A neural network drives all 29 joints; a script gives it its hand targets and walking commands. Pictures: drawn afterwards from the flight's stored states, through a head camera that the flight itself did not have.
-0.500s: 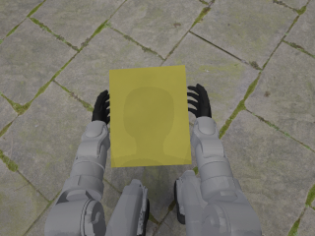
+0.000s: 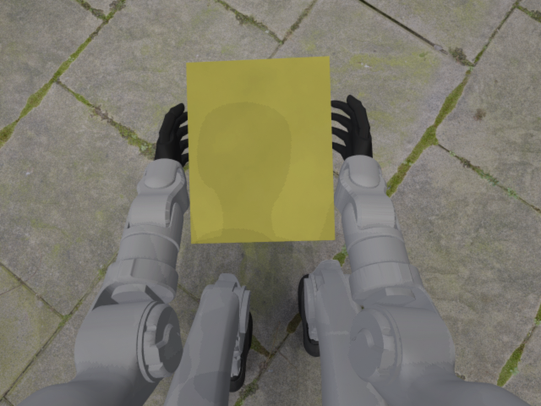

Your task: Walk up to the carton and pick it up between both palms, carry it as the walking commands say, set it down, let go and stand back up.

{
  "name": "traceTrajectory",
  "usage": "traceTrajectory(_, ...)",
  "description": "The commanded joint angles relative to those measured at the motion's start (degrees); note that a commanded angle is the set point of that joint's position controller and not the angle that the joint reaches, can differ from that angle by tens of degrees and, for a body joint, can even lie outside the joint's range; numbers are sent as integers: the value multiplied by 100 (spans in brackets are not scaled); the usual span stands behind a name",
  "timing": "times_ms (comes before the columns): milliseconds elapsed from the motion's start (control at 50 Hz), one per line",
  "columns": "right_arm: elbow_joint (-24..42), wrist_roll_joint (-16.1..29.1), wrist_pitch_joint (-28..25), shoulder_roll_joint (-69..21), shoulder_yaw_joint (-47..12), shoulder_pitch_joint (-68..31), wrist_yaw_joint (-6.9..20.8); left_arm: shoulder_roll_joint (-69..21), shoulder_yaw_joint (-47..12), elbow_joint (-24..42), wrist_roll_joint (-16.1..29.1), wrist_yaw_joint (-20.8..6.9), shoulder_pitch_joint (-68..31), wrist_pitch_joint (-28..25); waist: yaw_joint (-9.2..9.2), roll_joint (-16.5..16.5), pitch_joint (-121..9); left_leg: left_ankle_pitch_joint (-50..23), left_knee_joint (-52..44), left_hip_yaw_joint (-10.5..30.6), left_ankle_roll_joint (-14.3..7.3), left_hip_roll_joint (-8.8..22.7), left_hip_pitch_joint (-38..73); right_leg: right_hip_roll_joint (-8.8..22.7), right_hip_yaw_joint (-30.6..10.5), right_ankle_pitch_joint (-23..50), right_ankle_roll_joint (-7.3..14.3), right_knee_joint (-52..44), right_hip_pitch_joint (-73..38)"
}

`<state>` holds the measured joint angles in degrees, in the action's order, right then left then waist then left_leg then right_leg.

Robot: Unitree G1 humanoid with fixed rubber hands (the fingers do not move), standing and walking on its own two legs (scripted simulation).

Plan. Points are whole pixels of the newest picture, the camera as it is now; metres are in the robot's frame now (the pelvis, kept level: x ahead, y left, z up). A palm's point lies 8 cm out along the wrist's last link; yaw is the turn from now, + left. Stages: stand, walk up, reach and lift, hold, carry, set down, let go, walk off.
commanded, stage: set down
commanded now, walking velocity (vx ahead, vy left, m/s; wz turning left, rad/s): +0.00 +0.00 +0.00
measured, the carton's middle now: (265, 165) +0.46 +0.00 -0.15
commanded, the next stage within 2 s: none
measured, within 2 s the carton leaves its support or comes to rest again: neither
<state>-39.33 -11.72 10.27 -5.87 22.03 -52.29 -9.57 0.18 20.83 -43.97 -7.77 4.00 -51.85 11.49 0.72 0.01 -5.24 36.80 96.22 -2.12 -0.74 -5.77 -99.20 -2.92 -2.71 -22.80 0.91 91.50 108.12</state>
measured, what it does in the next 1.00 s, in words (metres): lowers itself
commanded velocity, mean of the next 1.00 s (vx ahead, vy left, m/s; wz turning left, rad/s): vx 0.00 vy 0.00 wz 0.00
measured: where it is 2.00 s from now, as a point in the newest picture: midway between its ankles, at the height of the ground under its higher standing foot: (274, 345)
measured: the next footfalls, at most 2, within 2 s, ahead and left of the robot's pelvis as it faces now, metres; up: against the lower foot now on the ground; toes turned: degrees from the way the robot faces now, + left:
none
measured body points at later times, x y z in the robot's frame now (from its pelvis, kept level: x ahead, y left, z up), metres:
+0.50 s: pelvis -0.01 +0.01 -0.07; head +0.30 -0.02 +0.26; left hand +0.50 +0.13 -0.19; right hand +0.49 -0.14 -0.19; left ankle +0.05 +0.11 -0.50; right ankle +0.13 -0.10 -0.50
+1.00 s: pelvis -0.02 +0.01 -0.13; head +0.33 -0.01 +0.16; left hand +0.52 +0.13 -0.28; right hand +0.53 -0.14 -0.27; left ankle +0.05 +0.11 -0.50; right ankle +0.13 -0.10 -0.50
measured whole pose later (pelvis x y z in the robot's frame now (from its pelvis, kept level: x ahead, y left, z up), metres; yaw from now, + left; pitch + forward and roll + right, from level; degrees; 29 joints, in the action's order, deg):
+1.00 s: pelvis -0.02 +0.01 -0.13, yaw +2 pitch +43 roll +4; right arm -46.9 -7.6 13.0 3.5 22.5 -74.9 -9.5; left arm 7.5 16.9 -51.0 -2.7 7.8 -73.5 13.6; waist -1.9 0.8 7.9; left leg 40.5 120.3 -3.6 -0.8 -7.3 -123.1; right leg -2.0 -2.0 -24.2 0.2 113.5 132.4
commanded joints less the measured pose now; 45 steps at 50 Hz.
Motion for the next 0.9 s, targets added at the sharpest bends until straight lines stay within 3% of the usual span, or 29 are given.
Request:
traceTrajectory(0,-325,339,3,-5036,-2875,-3394,913,-5471,-2574,557,465,-1064,-3738,-247,125,-243,-5460,-1662,-1064,353,186,-541,596,-665,-75,1541,-120,-137,-5004)
traceTrajectory(40,-335,413,18,-5133,-2819,-3341,943,-5456,-2666,786,496,-1027,-3983,-269,67,-123,-5707,-1751,-1005,408,193,-518,740,-663,-50,1663,-99,12,-4909)
traceTrajectory(80,-426,417,10,-4973,-2670,-3562,985,-5549,-2545,375,401,-1011,-3908,-172,33,37,-5307,-1596,-968,380,190,-520,632,-666,7,1444,-108,54,-4490)
traceTrajectory(120,-377,364,50,-4926,-2666,-3575,988,-5490,-2584,589,466,-998,-4104,-214,-70,-115,-5643,-1674,-799,359,206,-537,484,-678,23,1592,-102,173,-4683)
traceTrajectory(200,-455,462,73,-4905,-2688,-3816,1043,-5453,-2554,427,477,-973,-4228,-161,64,-23,-5580,-1685,-641,361,191,-557,411,-662,36,1535,-104,415,-4348)
traceTrajectory(220,-341,579,106,-5056,-2832,-3950,1066,-5380,-2653,661,532,-969,-4323,-186,149,-124,-5841,-1759,-588,364,179,-564,436,-664,51,1599,-122,499,-4448)
traceTrajectory(240,-178,610,91,-4956,-2819,-4025,1059,-5558,-2682,621,600,-938,-4352,-163,-3,-112,-5955,-1797,-500,384,172,-555,488,-661,72,1648,-118,571,-4408)
traceTrajectory(260,-181,633,113,-4931,-2883,-4141,1045,-5411,-2657,620,597,-936,-4403,-164,69,-188,-5941,-1784,-446,390,181,-560,404,-654,104,1629,-158,639,-4366)
traceTrajectory(280,-389,610,139,-4914,-2756,-4037,1079,-5449,-2659,491,578,-915,-4495,-139,7,-82,-5631,-1834,-477,398,182,-541,360,-662,116,1701,-128,672,-4128)
traceTrajectory(300,-526,545,167,-4940,-2688,-3979,1094,-5351,-2623,539,642,-944,-4607,-144,-39,-190,-5639,-1683,-413,334,184,-545,236,-647,58,1588,-124,627,-4228)
traceTrajectory(340,-344,589,169,-4735,-2672,-4237,1065,-5385,-2576,529,647,-940,-4710,-114,-72,-198,-5815,-1613,-326,346,176,-540,230,-639,158,1498,-122,784,-4182)
traceTrajectory(400,-437,645,192,-4807,-2644,-4306,1097,-5328,-2448,339,550,-970,-4632,-65,72,-193,-5722,-1625,-184,259,166,-550,46,-629,127,1577,-139,860,-4169)
traceTrajectory(420,-525,538,211,-4869,-2603,-4277,1101,-5308,-2547,594,635,-960,-4891,-125,-70,-329,-5871,-1743,-115,295,174,-553,-12,-646,148,1724,-137,990,-4143)
traceTrajectory(440,-443,596,190,-4763,-2607,-4414,1095,-5233,-2583,515,680,-980,-5016,-106,-99,-223,-5797,-1624,-46,268,169,-548,-83,-638,141,1647,-136,1021,-4028)
traceTrajectory(480,-604,591,224,-4849,-2579,-4301,1101,-5205,-2512,437,643,-1013,-4936,-88,-9,-202,-5777,-1569,43,223,166,-544,-235,-617,82,1658,-137,1088,-4056)
traceTrajectory(540,-250,769,171,-4772,-2810,-4741,1111,-5224,-2643,628,822,-1022,-5157,-127,3,-253,-5964,-1858,206,254,154,-555,-349,-614,83,1994,-135,1290,-4068)
traceTrajectory(560,-240,762,162,-4656,-2763,-4753,1102,-5261,-2669,536,846,-996,-5202,-89,-59,-134,-6192,-1873,267,243,168,-559,-238,-618,103,2020,-121,1341,-4131)
traceTrajectory(580,-248,841,186,-4682,-2864,-4818,1107,-5194,-2726,597,895,-992,-5224,-101,13,-193,-6274,-1921,279,281,146,-558,-196,-617,158,2070,-145,1431,-4112)
traceTrajectory(620,-540,771,237,-4741,-2732,-4697,1112,-5045,-2632,438,867,-1016,-5253,-88,15,-266,-5783,-1623,356,133,174,-557,-624,-604,95,1864,-168,1388,-3981)
traceTrajectory(640,-790,644,261,-4604,-2559,-4585,1127,-5049,-2549,323,825,-1017,-5353,-82,-149,-275,-5646,-1509,355,188,165,-530,-649,-611,174,1752,-158,1430,-3809)
traceTrajectory(660,-620,660,245,-4633,-2600,-4685,1139,-4939,-2492,395,820,-1044,-5404,-89,-9,-325,-5597,-1519,403,166,173,-538,-819,-591,111,1818,-152,1460,-3847)
traceTrajectory(720,-560,716,242,-4471,-2613,-5059,1123,-4994,-2411,226,794,-1077,-5381,-42,28,-237,-5665,-1444,570,97,149,-552,-869,-585,85,1695,-141,1555,-3844)
traceTrajectory(740,-649,681,260,-4529,-2613,-5042,1125,-4913,-2452,269,861,-1085,-5527,-47,-33,-444,-5686,-1446,585,158,135,-533,-909,-571,150,1758,-158,1661,-3870)
traceTrajectory(800,-720,683,249,-4362,-2461,-5156,1137,-4930,-2396,173,861,-1118,-5597,-20,-89,-262,-5515,-1373,690,66,164,-532,-1174,-550,131,1779,-123,1721,-3861)
traceTrajectory(840,-668,809,241,-4469,-2558,-5263,1161,-4842,-2460,281,914,-1100,-5821,-58,9,-229,-5706,-1495,801,54,150,-531,-997,-544,118,1823,-127,1843,-3835)
traceTrajectory(860,-580,876,210,-4348,-2580,-5375,1184,-4834,-2514,351,985,-1082,-5907,-76,-19,-193,-5803,-1635,823,92,146,-522,-939,-525,181,2042,-116,1951,-3786)
traceTrajectory(880,-579,829,198,-4260,-2528,-5342,1197,-4921,-2593,264,1036,-1104,-5878,-49,-189,-86,-5724,-1616,894,112,161,-506,-940,-513,174,1993,-80,1993,-3656)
